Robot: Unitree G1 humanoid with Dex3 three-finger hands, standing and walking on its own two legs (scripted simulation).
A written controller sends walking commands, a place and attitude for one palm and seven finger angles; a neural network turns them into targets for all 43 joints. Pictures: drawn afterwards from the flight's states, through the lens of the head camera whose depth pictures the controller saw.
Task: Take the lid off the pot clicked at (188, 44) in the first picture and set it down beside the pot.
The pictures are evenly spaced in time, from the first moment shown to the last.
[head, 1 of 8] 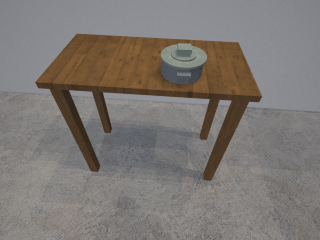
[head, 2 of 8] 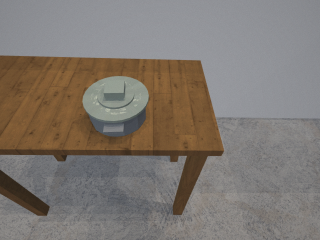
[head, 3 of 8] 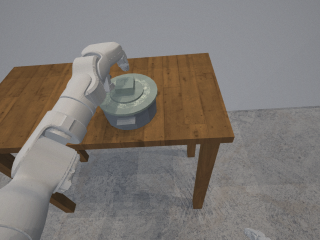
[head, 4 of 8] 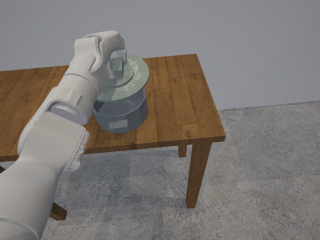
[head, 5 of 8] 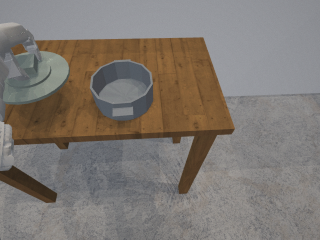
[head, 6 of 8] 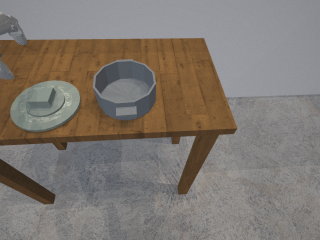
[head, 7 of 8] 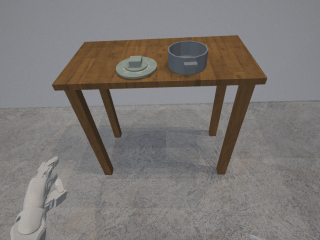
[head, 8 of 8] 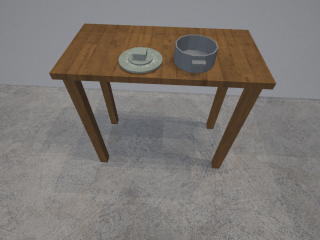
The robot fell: no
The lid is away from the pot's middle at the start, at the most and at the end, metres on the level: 0.00 0.24 0.23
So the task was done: yes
